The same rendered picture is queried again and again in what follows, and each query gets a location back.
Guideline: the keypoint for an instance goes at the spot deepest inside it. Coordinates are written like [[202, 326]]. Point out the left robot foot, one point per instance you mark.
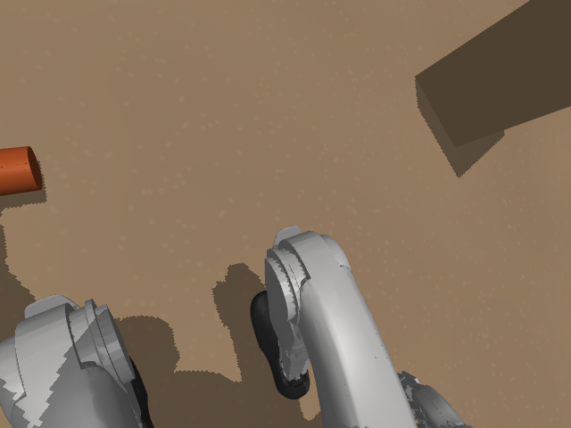
[[141, 395]]

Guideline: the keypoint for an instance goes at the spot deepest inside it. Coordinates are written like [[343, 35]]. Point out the right robot foot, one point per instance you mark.
[[268, 343]]

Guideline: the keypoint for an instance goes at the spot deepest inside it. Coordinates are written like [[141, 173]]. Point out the right robot hand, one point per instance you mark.
[[429, 407]]

